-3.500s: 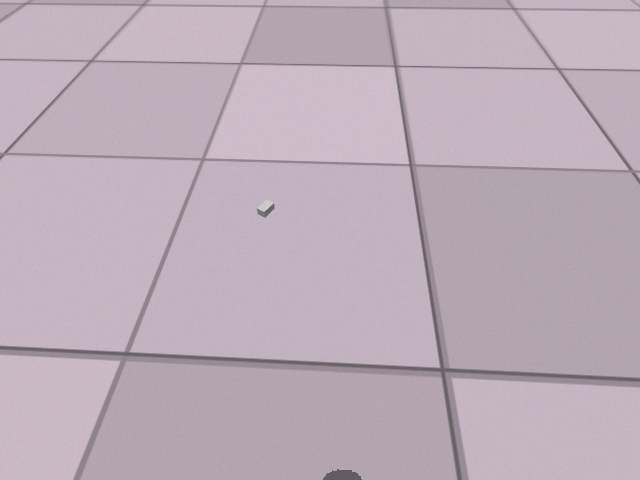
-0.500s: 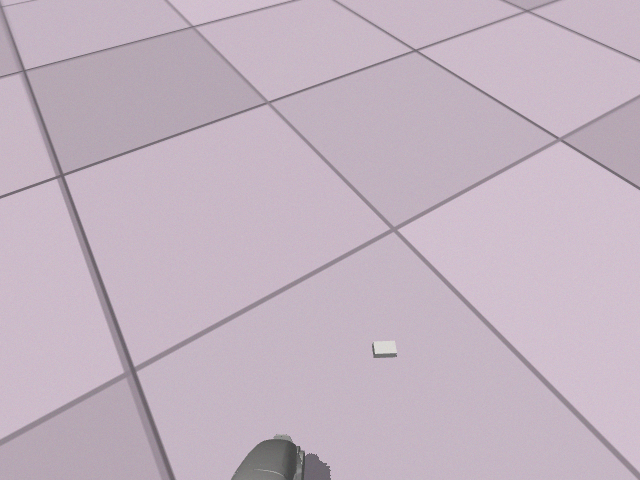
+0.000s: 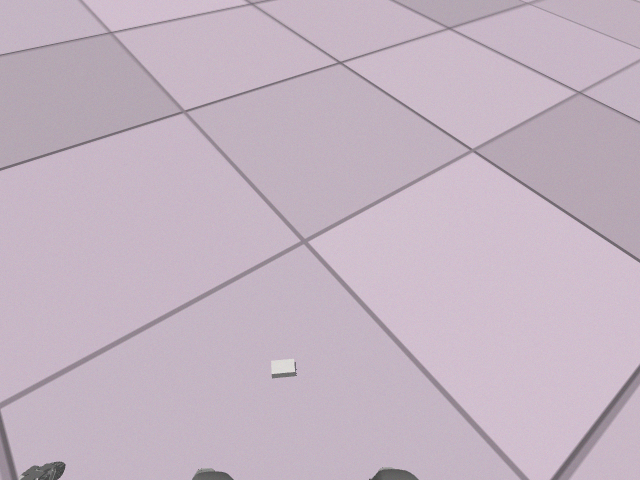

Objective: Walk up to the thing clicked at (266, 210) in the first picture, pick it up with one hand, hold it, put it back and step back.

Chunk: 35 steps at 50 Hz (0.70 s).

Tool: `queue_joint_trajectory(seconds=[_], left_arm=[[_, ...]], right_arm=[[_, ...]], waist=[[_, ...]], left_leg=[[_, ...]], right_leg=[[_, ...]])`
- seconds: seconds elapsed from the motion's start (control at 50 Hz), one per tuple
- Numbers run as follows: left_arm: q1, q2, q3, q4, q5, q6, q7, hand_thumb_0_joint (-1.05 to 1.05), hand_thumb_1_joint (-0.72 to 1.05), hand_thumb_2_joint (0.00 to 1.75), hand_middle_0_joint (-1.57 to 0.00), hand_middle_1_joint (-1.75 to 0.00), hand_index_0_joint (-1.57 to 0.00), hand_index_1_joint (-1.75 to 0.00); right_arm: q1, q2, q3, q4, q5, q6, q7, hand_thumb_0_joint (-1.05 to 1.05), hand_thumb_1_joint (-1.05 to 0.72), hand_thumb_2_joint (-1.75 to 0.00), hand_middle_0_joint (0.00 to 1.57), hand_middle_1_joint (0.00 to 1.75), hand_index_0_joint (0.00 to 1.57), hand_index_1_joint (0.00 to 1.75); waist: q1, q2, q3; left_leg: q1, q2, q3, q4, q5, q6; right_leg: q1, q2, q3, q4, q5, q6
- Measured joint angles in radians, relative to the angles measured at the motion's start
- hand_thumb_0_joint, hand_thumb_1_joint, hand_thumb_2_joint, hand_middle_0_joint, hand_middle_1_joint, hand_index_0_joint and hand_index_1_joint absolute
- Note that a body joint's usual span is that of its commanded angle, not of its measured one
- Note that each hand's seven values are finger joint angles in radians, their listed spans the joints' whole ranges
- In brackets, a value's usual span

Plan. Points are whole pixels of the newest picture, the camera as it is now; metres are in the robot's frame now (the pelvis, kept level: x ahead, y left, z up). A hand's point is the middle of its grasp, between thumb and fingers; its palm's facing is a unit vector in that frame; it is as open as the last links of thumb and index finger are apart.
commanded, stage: walk up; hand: left
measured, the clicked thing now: (283, 368) +0.54 +0.06 -0.71
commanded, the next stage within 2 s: none
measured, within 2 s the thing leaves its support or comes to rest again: neither
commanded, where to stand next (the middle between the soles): +0.19 -0.24 m, yaw +6 degrees
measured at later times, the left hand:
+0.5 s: hand out of the picture +0.10 +0.08 -0.13, palm faces -0.03 -0.95 -0.31, open 7.4 cm
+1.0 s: hand out of the picture +0.08 -0.03 -0.10, palm faces +0.06 -0.84 -0.53, open 7.4 cm
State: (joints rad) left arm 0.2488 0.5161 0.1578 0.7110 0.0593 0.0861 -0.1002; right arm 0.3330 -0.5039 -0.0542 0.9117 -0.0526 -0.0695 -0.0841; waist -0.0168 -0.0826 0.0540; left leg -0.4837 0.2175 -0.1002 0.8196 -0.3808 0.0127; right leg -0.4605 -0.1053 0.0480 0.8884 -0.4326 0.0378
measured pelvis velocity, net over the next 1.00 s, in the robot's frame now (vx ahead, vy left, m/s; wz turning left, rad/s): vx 0.08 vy -0.33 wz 0.09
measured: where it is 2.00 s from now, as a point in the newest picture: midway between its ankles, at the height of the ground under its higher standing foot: outside the picture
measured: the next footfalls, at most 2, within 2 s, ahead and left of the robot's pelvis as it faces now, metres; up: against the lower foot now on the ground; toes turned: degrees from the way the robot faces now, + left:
left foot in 0.32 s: +0.15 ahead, -0.04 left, +0.00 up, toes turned +8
right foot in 0.66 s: +0.15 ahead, -0.47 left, +0.00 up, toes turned +3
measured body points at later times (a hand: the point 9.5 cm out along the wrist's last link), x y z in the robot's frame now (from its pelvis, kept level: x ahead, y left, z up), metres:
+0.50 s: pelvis +0.05 -0.19 +0.02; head +0.08 -0.14 +0.47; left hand +0.11 +0.13 -0.11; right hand +0.12 -0.53 -0.05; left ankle +0.11 -0.05 -0.69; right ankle +0.07 -0.34 -0.62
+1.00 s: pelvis +0.08 -0.33 +0.02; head +0.14 -0.36 +0.46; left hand +0.08 +0.02 -0.06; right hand +0.20 -0.64 -0.12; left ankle +0.08 -0.16 -0.62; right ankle +0.11 -0.47 -0.69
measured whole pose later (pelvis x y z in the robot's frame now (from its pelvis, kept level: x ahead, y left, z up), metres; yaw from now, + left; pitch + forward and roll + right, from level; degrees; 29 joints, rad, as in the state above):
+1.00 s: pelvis +0.08 -0.33 +0.02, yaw +5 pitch -1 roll +0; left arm 0.32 0.40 0.05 0.88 0.01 -0.06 0.06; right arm 0.19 -0.44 -0.08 0.86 -0.05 0.07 0.03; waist 0.03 0.09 0.14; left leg -0.58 0.02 -0.09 1.20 -0.40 0.01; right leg -0.39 -0.07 0.01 0.79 -0.39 0.03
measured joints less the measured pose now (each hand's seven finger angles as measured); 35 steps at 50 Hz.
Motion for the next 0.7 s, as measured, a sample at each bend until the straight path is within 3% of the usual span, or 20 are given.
queue_joint_trajectory(seconds=[0.02, 0.06, 0.14, 0.26, 0.3, 0.32, 0.36, 0.42, 0.5, 0.56, 0.62, 0.66, 0.68, 0.7], left_arm=[[0.005, -0.013, -0.002, 0.005, 0.007, -0.007, 0.004, 0.0, 0.91, 0.9, -0.2, -0.3, -0.2, -0.3], [0.025, -0.043, -0.019, 0.013, 0.013, -0.015, 0.013, 0.0, 0.91, 0.9, -0.2, -0.3, -0.2, -0.3], [0.077, -0.105, -0.052, 0.042, 0.007, -0.012, 0.025, 0.0, 0.91, 0.9, -0.21, -0.3, -0.2, -0.3], [0.107, -0.096, -0.062, 0.041, 0.016, -0.012, 0.035, 0.01, 0.9, 0.9, -0.21, -0.3, -0.21, -0.3], [0.107, -0.086, -0.067, 0.031, 0.012, -0.005, 0.038, 0.01, 0.9, 0.9, -0.21, -0.3, -0.21, -0.3], [0.106, -0.082, -0.069, 0.026, 0.007, -0.003, 0.04, 0.01, 0.9, 0.9, -0.21, -0.3, -0.21, -0.3], [0.081, -0.087, -0.072, 0.031, 0.002, 0.007, 0.046, 0.01, 0.9, 0.9, -0.21, -0.3, -0.21, -0.3], [0.073, -0.101, -0.089, 0.035, 0.006, 0.019, 0.045, 0.01, 0.91, 0.9, -0.21, -0.3, -0.2, -0.3], [0.044, -0.078, -0.076, 0.037, 0.007, 0.021, 0.028, 0.01, 0.91, 0.9, -0.21, -0.3, -0.21, -0.3], [0.015, -0.046, -0.057, 0.03, -0.009, 0.009, 0.025, 0.01, 0.91, 0.9, -0.21, -0.3, -0.21, -0.3], [0.005, -0.025, -0.048, 0.056, -0.035, -0.012, 0.028, 0.01, 0.91, 0.9, -0.21, -0.3, -0.21, -0.3], [0.017, -0.021, -0.046, 0.08, -0.047, -0.035, 0.039, 0.0, 0.91, 0.9, -0.21, -0.3, -0.2, -0.3], [0.018, -0.035, -0.045, 0.098, -0.048, -0.049, 0.052, 0.0, 0.91, 0.9, -0.21, -0.3, -0.2, -0.3], [0.022, -0.051, -0.049, 0.113, -0.041, -0.058, 0.063, 0.0, 0.91, 0.9, -0.21, -0.3, -0.2, -0.3]], right_arm=[[-0.006, -0.016, -0.009, 0.017, 0.002, 0.014, -0.007, 0.01, -0.89, -0.9, 0.21, 0.31, 0.21, 0.3], [-0.011, -0.022, -0.026, 0.047, 0.014, 0.044, -0.027, 0.01, -0.89, -0.9, 0.21, 0.3, 0.21, 0.3], [-0.035, -0.005, -0.015, 0.072, 0.047, 0.035, -0.032, 0.01, -0.9, -0.9, 0.2, 0.3, 0.2, 0.3], [-0.036, 0.068, 0.026, 0.04, 0.052, -0.011, -0.006, 0.01, -0.9, -0.9, 0.2, 0.3, 0.2, 0.3], [-0.024, 0.09, 0.035, 0.027, 0.052, -0.025, -0.005, 0.01, -0.9, -0.9, 0.21, 0.3, 0.21, 0.3], [-0.015, 0.098, 0.036, 0.018, 0.048, -0.034, -0.008, 0.01, -0.9, -0.9, 0.21, 0.3, 0.21, 0.3], [-0.013, 0.113, 0.034, 0.002, 0.034, -0.035, -0.018, 0.01, -0.89, -0.9, 0.21, 0.3, 0.21, 0.3], [-0.032, 0.109, 0.03, -0.009, 0.045, -0.016, -0.023, 0.01, -0.89, -0.9, 0.21, 0.3, 0.21, 0.3], [-0.02, 0.102, 0.018, -0.031, 0.039, -0.022, -0.024, 0.01, -0.89, -0.9, 0.21, 0.31, 0.21, 0.3], [-0.011, 0.083, 0.013, -0.033, 0.03, -0.019, -0.01, 0.01, -0.89, -0.9, 0.21, 0.31, 0.21, 0.3], [-0.021, 0.055, 0.006, -0.028, 0.015, 0.002, 0.018, 0.01, -0.89, -0.9, 0.21, 0.31, 0.21, 0.3], [-0.029, 0.029, 0.0, -0.029, 0.006, 0.026, 0.036, 0.01, -0.89, -0.9, 0.21, 0.3, 0.21, 0.3], [-0.041, 0.011, -0.006, -0.025, 0.005, 0.041, 0.039, 0.01, -0.89, -0.9, 0.21, 0.3, 0.21, 0.3], [-0.053, -0.001, -0.013, -0.018, 0.008, 0.059, 0.038, 0.01, -0.89, -0.9, 0.21, 0.3, 0.21, 0.3]], waist=[[0.005, 0.031, 0.004], [0.021, 0.049, -0.002], [0.061, 0.07, -0.001], [0.107, 0.036, 0.042], [0.111, 0.019, 0.05], [0.105, 0.008, 0.054], [0.086, -0.028, 0.077], [0.062, -0.033, 0.079], [0.033, -0.042, 0.058], [0.025, -0.044, 0.057], [0.007, -0.029, 0.043], [-0.003, -0.006, 0.024], [0.0, 0.028, 0.026], [0.003, 0.058, 0.028]], left_leg=[[-0.024, 0.004, -0.042, 0.07, -0.078, 0.015], [-0.086, -0.068, -0.055, 0.26, -0.159, 0.018], [-0.13, -0.173, 0.07, 0.373, -0.116, 0.023], [-0.055, -0.231, 0.211, 0.093, -0.052, 0.04], [0.024, -0.243, 0.224, -0.09, 0.072, 0.048], [0.058, -0.25, 0.221, -0.158, 0.147, 0.062], [0.059, -0.267, 0.215, -0.126, 0.133, 0.064], [0.082, -0.226, 0.21, -0.106, 0.101, 0.047], [0.102, -0.164, 0.178, -0.112, 0.098, 0.015], [0.096, -0.113, 0.147, -0.09, 0.083, 0.0], [0.076, -0.065, 0.11, -0.057, 0.055, -0.002], [0.041, -0.042, 0.071, 0.009, -0.005, 0.018], [0.02, -0.031, 0.028, 0.067, -0.072, 0.041], [-0.004, -0.041, -0.016, 0.139, -0.129, 0.05]], right_leg=[[0.0, 0.026, -0.025, 0.024, -0.01, 0.012], [0.003, 0.037, -0.052, 0.041, -0.028, 0.007], [0.081, 0.067, -0.08, -0.093, 0.024, -0.037], [0.144, 0.124, -0.13, -0.195, 0.05, -0.11], [0.146, 0.139, -0.151, -0.173, 0.027, -0.126], [0.134, 0.141, -0.157, -0.131, 0.004, -0.129], [0.086, 0.143, -0.098, 0.018, -0.039, -0.091], [-0.011, 0.151, -0.028, 0.258, -0.074, -0.052], [-0.086, 0.093, 0.059, 0.343, -0.017, -0.041], [-0.093, 0.036, 0.094, 0.282, 0.011, -0.035], [-0.032, -0.006, 0.07, 0.096, 0.002, -0.03], [0.042, -0.001, 0.041, -0.047, 0.029, -0.011], [0.044, 0.026, 0.026, -0.036, 0.026, 0.023], [0.034, 0.049, 0.012, 0.001, 0.009, 0.036]])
